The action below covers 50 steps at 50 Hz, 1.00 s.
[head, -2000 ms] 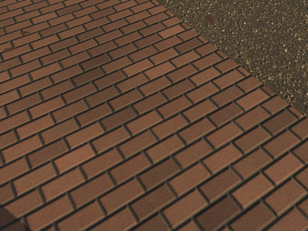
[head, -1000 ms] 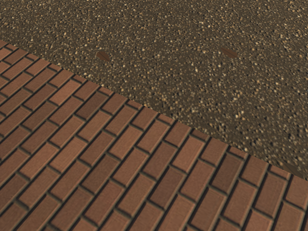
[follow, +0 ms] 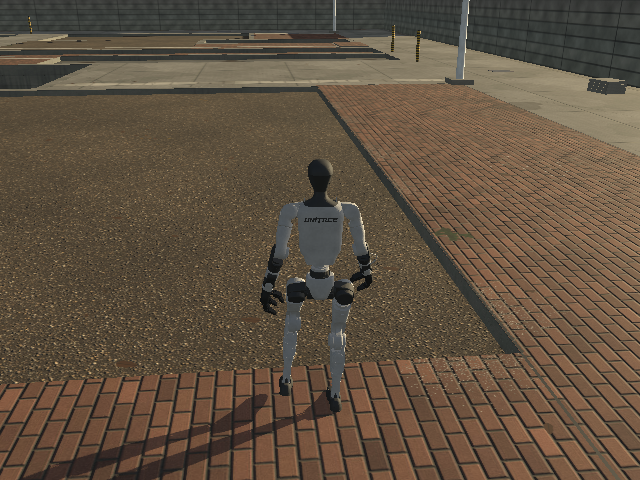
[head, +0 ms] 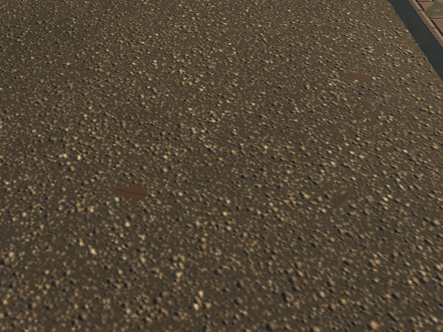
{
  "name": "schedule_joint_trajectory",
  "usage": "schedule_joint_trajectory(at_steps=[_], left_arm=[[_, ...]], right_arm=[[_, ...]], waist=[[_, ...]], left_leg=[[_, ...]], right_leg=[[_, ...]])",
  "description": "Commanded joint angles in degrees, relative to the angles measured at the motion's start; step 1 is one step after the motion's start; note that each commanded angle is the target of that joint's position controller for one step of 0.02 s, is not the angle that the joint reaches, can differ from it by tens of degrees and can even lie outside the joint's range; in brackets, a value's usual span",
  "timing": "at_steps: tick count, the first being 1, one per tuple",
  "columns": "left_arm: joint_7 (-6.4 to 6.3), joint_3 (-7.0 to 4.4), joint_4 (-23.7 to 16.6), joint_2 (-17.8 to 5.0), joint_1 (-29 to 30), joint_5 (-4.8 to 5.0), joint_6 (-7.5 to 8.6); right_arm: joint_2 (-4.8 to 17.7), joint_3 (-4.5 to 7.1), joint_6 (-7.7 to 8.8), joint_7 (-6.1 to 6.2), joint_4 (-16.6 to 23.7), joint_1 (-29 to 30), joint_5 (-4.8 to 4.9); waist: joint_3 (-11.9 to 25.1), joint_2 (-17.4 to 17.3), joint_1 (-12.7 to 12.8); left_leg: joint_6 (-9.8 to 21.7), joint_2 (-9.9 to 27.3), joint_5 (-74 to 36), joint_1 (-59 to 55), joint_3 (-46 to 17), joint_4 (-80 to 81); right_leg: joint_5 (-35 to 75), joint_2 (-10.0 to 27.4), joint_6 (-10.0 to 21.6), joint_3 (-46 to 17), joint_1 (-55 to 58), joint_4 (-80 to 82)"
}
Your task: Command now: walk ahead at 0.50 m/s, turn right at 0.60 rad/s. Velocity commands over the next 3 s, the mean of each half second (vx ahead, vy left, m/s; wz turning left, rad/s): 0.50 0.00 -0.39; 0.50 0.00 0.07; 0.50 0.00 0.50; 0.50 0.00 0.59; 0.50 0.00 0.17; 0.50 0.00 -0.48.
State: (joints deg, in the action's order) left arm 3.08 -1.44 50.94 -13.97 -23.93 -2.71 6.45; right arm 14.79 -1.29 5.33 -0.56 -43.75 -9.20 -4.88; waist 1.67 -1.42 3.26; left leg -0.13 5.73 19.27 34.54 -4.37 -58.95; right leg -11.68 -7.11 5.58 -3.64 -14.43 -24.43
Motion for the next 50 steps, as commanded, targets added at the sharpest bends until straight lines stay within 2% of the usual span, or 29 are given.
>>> schedule_joint_trajectory(at_steps=[1, 6, 7, 8, 9, 10, 11, 13, 15, 18, 21, 22, 24, 25, 27, 29, 30, 32, 34, 35, 36, 37, 38, 39, 40, 41, 42, 45, 50], left_arm=[[1.16, -1.75, -7.5, -9.2, 10.6, -1.01, 2.03], [3.24, -2.97, -7.4, -11.2, 2.7, -1.57, 0.21], [2.94, -2.26, -9.3, -9.9, 6.7, -3.67, 0.16], [2.43, -2.13, -11.9, -9.5, 12.3, -3.05, 0.65], [2.25, -1.37, -12.7, -7.1, 12.1, -1.61, 1.84], [2.33, 0.67, -11.0, 1.8, 0.1, -1.44, 2.44], [2.14, 0.34, -9.3, -0.2, -5.3, -1.09, 2.77], [-0.58, -1.28, -9.3, -7.2, 3.6, -1.79, 0.92], [-1.78, 0.55, -9.6, -3.5, 7.2, -3.74, -0.47], [-0.11, 1.33, -10.9, -1.8, 11.6, -2.52, -1.35], [2.06, 1.73, -10.9, -1.4, 14.2, -1.57, -1.84], [2.60, 1.72, -10.3, -1.8, 11.7, -2.71, -1.60], [2.27, 0.94, -12.2, -4.4, 13.7, -3.21, -1.26], [1.27, 1.15, -13.7, -4.7, 17.6, -2.95, -1.29], [-0.20, 1.10, -15.1, -3.9, 24.8, -3.45, -1.27], [-0.02, 1.88, -15.8, -0.9, 30.5, -2.83, -0.96], [0.67, 2.76, -14.1, 0.1, 29.7, -2.20, -1.20], [1.79, 3.16, -13.8, 0.1, 29.6, -1.94, -2.62], [1.55, 1.84, -13.4, -4.6, 27.0, -2.31, -3.61], [0.89, -1.28, -13.1, -8.4, 26.8, 9.80, -3.02], [0.08, -2.08, -10.0, -9.8, 16.7, 10.05, -2.66], [-0.65, -3.23, -5.5, -10.9, 4.4, 7.41, -2.66], [-1.00, -3.49, -1.4, -11.6, -5.1, 4.72, -2.97], [-0.87, -2.90, -1.8, -11.8, -6.5, 3.23, -3.22], [-0.45, -4.41, -0.4, -15.0, -8.5, 4.27, -4.06], [-0.61, -4.69, 1.2, -14.3, -7.1, 4.19, -4.34], [-1.12, -3.52, 0.3, -10.3, -0.4, 3.84, -3.90], [-0.82, -1.20, -0.1, -1.8, 12.4, 2.43, -0.61], [-4.25, -2.16, 3.3, -4.4, 7.6, 1.38, -0.05]], right_arm=[[1.0, -0.88, -0.89, 0.24, 2.9, -0.9, 0.96], [4.5, -0.51, 0.68, -0.49, 5.3, 7.1, 1.76], [5.4, 0.00, 1.45, -0.11, 3.1, -0.5, 0.15], [8.6, 1.71, 2.24, 0.54, -0.2, -11.5, 0.41], [11.7, 3.09, 3.06, 0.90, -2.0, -20.9, 1.06], [16.1, 3.83, 3.24, 0.81, -1.7, -24.6, 1.89], [13.0, 2.33, 2.61, -0.90, -0.3, -24.2, 1.01], [6.2, 1.59, 2.01, -1.38, 0.2, -13.4, 2.92], [0.6, -0.31, 1.75, 0.07, 1.3, -5.8, 2.56], [2.4, 0.94, 2.37, 1.68, -0.9, -7.9, 2.36], [6.9, 2.67, 2.22, 0.01, -2.9, -12.0, 1.24], [7.5, 2.86, 1.98, -0.47, -3.3, -13.3, -0.44], [6.3, 2.50, 2.20, -0.90, -2.1, -11.6, -0.10], [4.9, 2.13, 2.79, -0.21, -4.8, -15.6, -0.37], [3.6, 2.02, 2.74, 1.44, -8.1, -27.1, 0.88], [2.2, 1.32, 1.78, 1.59, -10.4, -33.1, 1.24], [0.6, 0.65, 1.43, 1.19, -10.1, -32.5, 1.21], [5.1, 1.17, 0.55, -1.03, -9.1, -27.9, -0.42], [7.6, 1.90, 1.06, -2.06, -8.4, -22.7, 0.49], [10.7, 4.86, -1.02, 0.50, -9.2, -20.7, 8.52], [11.0, 4.67, -1.87, 1.20, -9.6, -20.0, 7.86], [8.7, 4.39, -1.88, 1.34, -10.3, -21.1, 7.04], [2.9, 3.75, -1.69, 1.57, -11.6, -26.4, 6.87], [0.6, 3.07, -0.23, 1.30, -11.9, -35.2, 8.01], [0.9, 3.11, 1.08, 1.73, -8.3, -33.6, 9.52], [-0.2, 2.94, 1.19, 2.91, -5.2, -25.7, 10.97], [1.1, 3.30, 0.60, 4.34, -3.5, -18.4, 10.16], [0.6, 4.71, -2.82, 4.37, -4.2, -17.9, 6.50], [0.2, 5.94, -2.92, 2.29, -1.0, -8.9, 5.97]], waist=[[-3.0, 2.9, -4.4], [-2.2, 4.1, -0.9], [-0.7, 5.3, -4.6], [0.6, 2.5, -10.5], [3.6, -3.6, -14.6], [15.2, -15.1, -9.3], [15.9, -12.9, -7.6], [1.2, -2.9, -6.5], [1.7, -0.9, -3.7], [0.4, -0.1, -4.9], [-1.4, -0.6, -6.5], [-1.0, -2.2, -5.9], [-0.8, -2.3, -4.8], [-2.3, -2.9, -6.7], [-2.5, -2.5, -14.2], [-5.7, -2.0, -17.0], [-8.6, 0.1, -16.9], [-10.5, -1.6, -14.4], [-12.3, -0.3, -9.9], [-13.3, 0.4, -8.0], [-6.7, 1.8, -2.3], [0.7, 2.1, 2.6], [8.8, 9.1, 3.9], [17.5, 18.9, 1.3], [23.7, 24.8, 2.3], [18.1, 16.5, 2.2], [9.0, 6.5, 1.1], [-0.8, 5.6, -6.3], [-3.7, 5.8, -5.8]], left_leg=[[-1.8, -1.5, -8.4, -12.4, 4.5, 13.1], [-2.0, -5.4, -18.7, -16.8, 5.0, 24.0], [-1.2, -4.8, -21.9, -23.9, 4.3, 13.4], [0.1, -5.5, -18.6, -32.7, 5.2, 14.0], [3.9, -4.6, -15.7, -44.3, 4.1, 21.6], [21.9, 13.3, -40.0, -57.7, -18.9, 27.4], [29.1, 20.2, -42.3, -56.9, -35.7, 32.5], [21.2, 17.4, 0.0, -36.8, -32.4, 39.7], [18.9, 12.4, -6.5, -25.4, -22.5, 43.8], [16.3, 6.8, -13.8, -22.6, -9.5, 47.0], [15.1, 3.8, -15.6, -17.1, -0.8, 47.0], [15.1, 3.8, -16.0, -13.6, -0.4, 43.8], [15.6, 5.9, -14.5, -16.7, -2.2, 40.9], [14.7, 8.5, -10.9, -29.9, -6.6, 36.6], [15.4, 9.9, -6.5, -50.4, -9.7, 30.9], [14.9, 9.5, -5.3, -48.9, -10.5, 27.7], [13.2, 7.4, -1.5, -40.5, -7.4, 26.2], [12.2, 4.9, 8.3, -14.4, -3.7, 30.2], [10.2, 7.0, 9.2, -11.9, -4.5, 27.4], [8.5, 5.8, -5.4, -12.6, -4.2, 22.0], [6.2, 4.2, -16.4, -16.5, -0.6, 10.5], [3.1, 1.8, -16.3, -13.8, 2.3, -5.1], [-1.0, -3.3, 18.9, 1.9, 2.5, -30.5], [-1.5, -4.8, 26.2, 12.0, -5.8, -44.7], [-2.0, -5.7, 20.0, 15.5, -6.0, -47.7], [-1.9, -3.7, 12.8, 21.3, -2.4, -49.2], [-1.3, -2.0, 6.3, 22.1, 0.4, -48.6], [1.4, 2.9, -7.0, 10.7, -5.1, -31.7], [0.6, 0.8, -17.9, 8.6, -5.8, -2.3]], right_leg=[[1.5, 10.9, 9.6, -11.6, -18.0, 13.8], [3.6, 12.5, 8.7, -17.0, -10.8, 5.5], [7.4, 12.6, 6.5, -17.2, -14.3, -0.2], [13.6, 10.1, 3.7, -15.6, -18.7, -8.2], [13.4, 3.8, 1.0, -13.0, -24.3, -19.3], [-17.9, -3.7, -4.4, -6.2, -27.8, -40.1], [-27.8, -1.6, -5.7, -6.9, -36.0, -55.9], [-15.3, 6.5, -5.6, -5.8, -44.2, -62.5], [-6.8, 11.5, -6.7, -5.9, -33.8, -52.7], [-7.6, 12.0, -8.4, -1.1, -28.1, -39.7], [1.0, 11.2, -8.0, 5.1, -19.0, -26.0], [9.3, 10.7, -6.4, 4.7, -14.7, -33.1], [10.8, 10.7, -3.9, 3.7, -17.5, -30.3], [18.1, 14.8, -4.4, -4.6, -30.3, -24.7], [19.9, 14.5, -6.1, -3.0, -47.4, -15.8], [20.2, 14.9, -6.4, 0.1, -48.3, -10.9], [29.1, 16.3, -6.1, 0.3, -41.4, -3.7], [35.7, 13.4, -4.6, 6.4, -14.9, -5.3], [30.4, 14.2, -4.1, 4.9, -9.0, -5.0], [22.3, 11.6, -3.3, -0.9, -5.5, -2.9], [22.7, 10.3, -2.0, 1.4, 2.3, -1.0], [29.6, 10.7, -2.2, 5.2, 16.5, -2.6], [44.9, 18.4, -0.6, -1.6, 35.6, -12.7], [54.3, 25.0, 2.5, -10.9, 44.7, -20.9], [28.6, 31.0, 9.2, -26.5, 42.8, -7.6], [-1.4, 33.8, 11.4, -33.9, 34.9, 4.2], [-9.3, 32.4, 9.8, -32.4, 23.5, 10.5], [5.9, 28.1, 5.1, -16.9, -1.5, 7.9], [20.2, 22.5, 4.3, 0.2, -0.9, 11.4]])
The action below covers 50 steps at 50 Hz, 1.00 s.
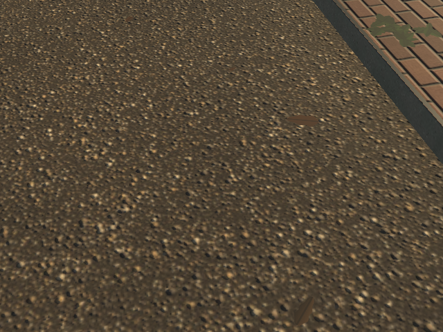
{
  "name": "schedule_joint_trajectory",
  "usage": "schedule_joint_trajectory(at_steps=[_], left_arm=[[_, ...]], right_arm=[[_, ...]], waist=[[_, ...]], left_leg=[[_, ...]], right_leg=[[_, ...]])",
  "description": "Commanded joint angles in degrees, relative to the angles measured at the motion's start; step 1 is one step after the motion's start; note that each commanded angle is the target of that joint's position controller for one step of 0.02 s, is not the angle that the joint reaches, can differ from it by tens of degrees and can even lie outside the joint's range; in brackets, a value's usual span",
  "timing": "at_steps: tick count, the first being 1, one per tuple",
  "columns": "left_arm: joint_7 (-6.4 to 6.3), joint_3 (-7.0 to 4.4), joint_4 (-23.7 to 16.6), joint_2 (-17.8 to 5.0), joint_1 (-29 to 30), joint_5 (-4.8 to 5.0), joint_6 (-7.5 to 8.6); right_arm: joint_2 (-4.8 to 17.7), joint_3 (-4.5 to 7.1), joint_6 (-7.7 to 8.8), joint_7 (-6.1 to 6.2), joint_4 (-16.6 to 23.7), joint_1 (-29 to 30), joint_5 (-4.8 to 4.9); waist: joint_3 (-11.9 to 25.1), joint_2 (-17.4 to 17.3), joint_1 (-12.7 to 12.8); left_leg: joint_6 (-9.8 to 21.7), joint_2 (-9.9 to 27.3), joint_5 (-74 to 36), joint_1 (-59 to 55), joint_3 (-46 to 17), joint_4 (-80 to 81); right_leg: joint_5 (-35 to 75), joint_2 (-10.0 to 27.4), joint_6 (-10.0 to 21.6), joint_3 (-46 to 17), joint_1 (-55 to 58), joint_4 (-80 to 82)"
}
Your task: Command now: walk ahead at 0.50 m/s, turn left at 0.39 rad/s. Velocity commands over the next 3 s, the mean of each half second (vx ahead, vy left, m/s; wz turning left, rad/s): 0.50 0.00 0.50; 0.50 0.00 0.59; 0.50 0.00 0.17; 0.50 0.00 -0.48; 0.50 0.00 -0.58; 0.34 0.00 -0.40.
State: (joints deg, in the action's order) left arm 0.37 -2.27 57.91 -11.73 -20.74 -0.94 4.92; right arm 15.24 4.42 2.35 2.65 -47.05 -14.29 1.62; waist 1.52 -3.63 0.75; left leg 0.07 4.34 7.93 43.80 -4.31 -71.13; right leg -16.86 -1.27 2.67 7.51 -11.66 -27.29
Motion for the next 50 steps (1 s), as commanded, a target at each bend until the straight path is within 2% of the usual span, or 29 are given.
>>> schedule_joint_trajectory(at_steps=[1, 5, 9, 12, 13, 14, 15, 16, 17, 18, 19, 20, 21, 23, 25, 28, 31, 34, 36, 37, 38, 39, 40, 41, 42, 43, 45, 47, 50], left_arm=[[-2.01, -1.56, -3.5, -7.3, 3.9, -0.07, 1.25], [-2.94, -2.34, -2.6, -8.8, -0.2, 1.05, 0.64], [-2.77, -3.21, -2.0, -10.2, -2.8, 1.32, -1.03], [-3.07, -4.13, -3.2, -13.3, -1.3, 1.67, -2.04], [-3.17, -4.34, -3.6, -14.1, -0.6, 1.76, -2.29], [-3.14, -4.15, -4.4, -13.9, 0.5, 1.65, -2.07], [-2.21, -2.09, -7.3, -7.7, -2.5, -0.49, -0.65], [-0.57, -1.05, -9.1, -6.8, -1.1, 0.34, 2.50], [0.07, -2.68, -10.6, -10.8, 6.4, 2.90, 4.18], [-0.28, -2.49, -11.7, -10.2, 9.4, 3.20, 4.63], [-1.03, -2.67, -11.1, -9.6, 9.8, 2.00, 4.33], [-1.44, -3.35, -10.9, -10.0, 8.6, 1.18, 3.30], [-1.56, -3.65, -11.1, -9.9, 7.8, 0.99, 2.23], [-1.67, -3.60, -12.2, -8.1, 8.5, 0.26, 0.87], [-1.88, -3.17, -14.4, -6.8, 13.7, -0.03, 0.61], [-1.34, -2.34, -16.7, -5.4, 21.0, 0.42, 0.86], [-0.55, -2.42, -18.7, -6.7, 25.2, 1.41, 1.13], [0.22, -3.04, -19.8, -9.1, 25.7, 1.79, 2.12], [0.49, -3.69, -18.8, -10.3, 21.5, 1.82, 3.06], [0.27, -4.49, -17.5, -11.8, 15.9, 1.26, 3.40], [-0.14, -5.35, -16.5, -14.8, 6.8, 0.44, 3.52], [0.02, -6.32, -14.4, -18.9, 1.0, -0.20, 2.86], [0.32, -5.33, -14.9, -13.9, 2.2, 1.17, 2.59], [0.09, -4.26, -16.0, -10.0, 5.1, 1.40, 2.21], [0.01, -3.67, -16.4, -9.1, 8.2, 0.87, 1.71], [-0.01, -3.26, -16.0, -7.8, 9.9, 0.66, 1.36], [0.00, -2.83, -15.1, -6.8, 10.3, 0.28, 1.49], [0.07, -3.30, -14.0, -8.0, 9.5, 0.77, 1.96], [-0.15, -3.98, -12.8, -10.2, 8.7, 0.80, 1.92]], right_arm=[[-0.9, -0.14, 0.20, -1.56, 3.2, -0.6, -0.62], [-1.8, -0.97, -0.02, -3.61, 6.8, 9.8, -0.58], [-1.4, -1.06, -0.01, -5.22, 11.0, 17.7, -0.38], [1.3, 0.14, -0.13, -6.06, 12.4, 15.4, -0.71], [3.5, 1.31, -0.11, -6.16, 11.1, 8.9, -0.66], [7.5, 3.38, -0.28, -5.34, 8.3, -1.7, -0.33], [15.2, 5.21, -0.31, -4.19, 6.7, -7.6, -0.04], [15.3, 4.58, 0.01, -3.95, 7.2, -11.4, -0.37], [11.4, 3.52, 0.08, -3.56, 6.4, -11.4, -1.78], [9.0, 2.94, 0.47, -3.22, 6.8, -6.4, -1.38], [7.3, 2.44, 0.74, -3.23, 8.0, -0.8, -0.90], [5.7, 1.96, 0.93, -3.27, 8.7, 2.9, -0.98], [5.3, 1.81, 1.13, -3.35, 9.3, 3.9, -1.29], [5.8, 1.98, 1.57, -3.07, 9.0, 3.1, -0.84], [7.4, 2.47, 1.57, -2.12, 8.2, 0.8, -0.35], [7.7, 2.71, 1.16, -1.56, 7.0, -2.4, -0.03], [7.8, 2.87, 1.07, -1.76, 5.8, -4.9, 0.18], [7.2, 2.95, 0.75, -1.40, 5.5, -6.1, 0.25], [6.9, 2.91, 0.46, -1.06, 6.2, -5.2, 0.06], [5.3, 2.31, 0.61, -1.19, 6.9, -4.4, -0.19], [2.1, 1.09, 0.92, -1.56, 8.1, -3.9, -0.92], [-0.5, 0.18, 1.25, -1.55, 9.3, -12.7, 0.84], [5.6, 1.06, 1.14, -1.21, 7.7, -13.0, 1.40], [8.9, 1.91, 0.80, -1.21, 8.4, -6.8, 0.69], [8.4, 2.01, 0.50, -1.10, 9.1, -3.5, -0.13], [7.7, 2.13, 0.48, -1.28, 9.9, -1.3, -0.76], [5.3, 2.03, 0.09, -1.94, 10.5, -1.6, 0.04], [3.5, 1.60, -0.41, -2.19, 11.4, -0.7, 0.15], [3.0, 1.21, -0.64, -2.46, 12.7, 2.4, -0.03]], waist=[[-3.4, 6.9, -2.6], [-5.3, 4.8, 0.8], [-7.4, 3.8, 2.5], [-2.9, 8.1, -0.5], [1.0, 8.9, -4.2], [6.2, 7.6, -9.4], [13.0, -5.6, -7.8], [23.0, -7.9, -7.7], [18.0, -3.5, -9.7], [10.3, -1.0, -7.4], [5.7, 4.3, -4.0], [3.6, 4.3, -1.1], [2.9, 3.4, 0.4], [2.4, 2.8, 1.2], [1.0, 1.5, 0.1], [-0.3, -0.3, -2.5], [-0.9, -1.7, -4.1], [-0.6, -2.5, -3.8], [0.6, -3.9, -1.1], [4.0, -3.4, 1.6], [11.2, 2.2, 5.6], [18.2, 21.4, 2.1], [15.4, 17.4, 3.0], [8.1, 11.8, 4.5], [3.9, 7.8, 3.5], [0.8, 7.4, 2.5], [-0.5, 9.4, 0.7], [-1.3, 9.1, 0.5], [-1.8, 7.7, 0.6]], left_leg=[[1.0, 1.6, -9.5, -0.3, -5.0, 15.1], [2.4, 0.5, -15.1, -0.5, 0.3, 25.8], [4.4, -0.2, -8.0, 1.8, 4.2, 30.6], [7.4, -5.5, 3.4, -9.9, 10.9, 32.0], [9.0, -7.9, 3.8, -19.5, 11.9, 34.1], [11.6, -8.2, -1.1, -36.9, 8.7, 38.2], [20.0, 6.6, -3.3, -61.3, -17.7, 39.4], [27.3, 15.7, 4.4, -71.9, -45.1, 51.3], [23.3, 13.6, 4.8, -70.5, -38.6, 53.2], [20.7, 11.3, -0.4, -61.1, -29.7, 53.2], [18.7, 8.7, -6.4, -50.1, -23.2, 53.8], [17.2, 6.5, -10.7, -41.4, -18.3, 55.0], [16.8, 5.4, -12.3, -36.0, -16.9, 56.0], [17.0, 3.8, -15.7, -30.1, -13.7, 57.3], [16.3, 2.4, -15.1, -27.9, -11.4, 57.9], [13.4, -0.2, -9.4, -26.0, -9.9, 57.0], [12.3, 0.9, -2.9, -27.2, -13.3, 56.1], [11.7, 2.8, -0.6, -33.0, -18.6, 51.1], [10.6, 2.3, -3.3, -34.3, -20.4, 46.7], [9.0, -0.3, -6.4, -32.4, -18.7, 40.4], [6.8, -3.9, -0.2, -24.9, -13.8, 24.8], [2.8, -11.2, 24.6, -5.2, -6.9, 7.2], [2.1, -6.1, 24.5, 2.1, -7.6, -1.3], [1.7, -4.2, 18.9, 4.0, -6.7, -3.5], [1.4, -2.2, 14.6, 2.0, -4.9, -2.7], [1.3, -0.8, 11.9, 0.9, -4.6, -0.2], [1.6, 1.2, 9.8, -2.8, -3.4, 3.0], [1.3, 2.1, 8.3, -1.9, -2.4, 5.5], [0.4, 2.5, 1.9, 0.2, -1.9, 12.5]], right_leg=[[26.2, 16.6, 6.9, -9.4, -1.7, 14.6], [23.4, 16.9, 5.2, -4.2, 4.2, 17.0], [29.1, 18.2, 3.8, -0.6, 13.3, 13.2], [56.1, 17.7, 2.3, 3.4, 15.2, 2.1], [62.7, 16.9, 1.7, 4.3, 13.9, -7.4], [56.9, 14.8, -0.3, 5.2, 4.9, -21.4], [15.3, 7.1, -3.8, 4.2, -20.2, -45.0], [-15.6, -1.6, -4.6, -9.4, -33.1, -56.6], [-11.8, 1.7, -3.1, -14.0, -40.3, -56.6], [-6.8, 4.2, -2.3, -13.1, -40.8, -51.2], [-4.0, 6.3, -2.6, -12.6, -36.0, -45.5], [-1.7, 8.0, -3.1, -12.5, -30.0, -40.7], [-1.2, 8.2, -3.4, -12.5, -25.7, -38.4], [1.4, 7.4, -4.8, -11.2, -22.8, -33.2], [8.2, 5.9, -6.0, -10.6, -23.1, -24.7], [19.3, 3.0, -5.8, -10.4, -19.3, -10.4], [22.4, 1.3, -5.4, -11.3, -16.3, -4.6], [17.0, 1.2, -4.1, -12.9, -15.1, -0.5], [13.5, 0.7, -2.2, -11.8, -8.7, 2.4], [13.0, 2.2, -0.4, -12.2, 0.5, 3.1], [10.3, 11.6, 3.3, -21.0, 15.5, 2.2], [-0.6, 24.7, 13.7, -47.1, 33.3, 6.7], [-12.8, 25.8, 13.5, -52.7, 32.0, 9.4], [-11.2, 23.0, 10.7, -43.7, 25.1, 10.2], [-3.8, 20.5, 8.8, -36.1, 17.8, 11.2], [2.5, 18.3, 8.0, -30.8, 12.6, 12.4], [9.1, 15.4, 6.8, -23.0, 7.7, 14.8], [13.6, 15.4, 7.6, -18.7, 6.6, 16.8], [20.9, 15.8, 8.1, -13.1, 7.7, 18.0]])
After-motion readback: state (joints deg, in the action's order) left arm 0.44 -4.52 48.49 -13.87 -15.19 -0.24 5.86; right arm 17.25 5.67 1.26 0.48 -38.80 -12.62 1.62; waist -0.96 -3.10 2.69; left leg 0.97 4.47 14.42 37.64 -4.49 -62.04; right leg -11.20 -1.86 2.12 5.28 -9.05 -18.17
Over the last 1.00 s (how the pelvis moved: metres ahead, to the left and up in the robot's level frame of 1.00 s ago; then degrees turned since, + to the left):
0.56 -0.14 -0.13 -7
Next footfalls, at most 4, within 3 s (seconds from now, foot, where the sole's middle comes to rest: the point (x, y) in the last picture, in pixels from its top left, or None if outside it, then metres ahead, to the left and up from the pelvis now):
0.28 left None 0.32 0.15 -0.77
0.76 right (230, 300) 0.63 0.05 -0.77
1.28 left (111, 278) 0.71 0.44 -0.77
1.80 right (137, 189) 1.09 0.41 -0.77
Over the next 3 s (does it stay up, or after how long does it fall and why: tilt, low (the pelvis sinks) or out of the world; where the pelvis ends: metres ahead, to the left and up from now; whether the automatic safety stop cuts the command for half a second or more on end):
stays up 1.47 0.52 0.00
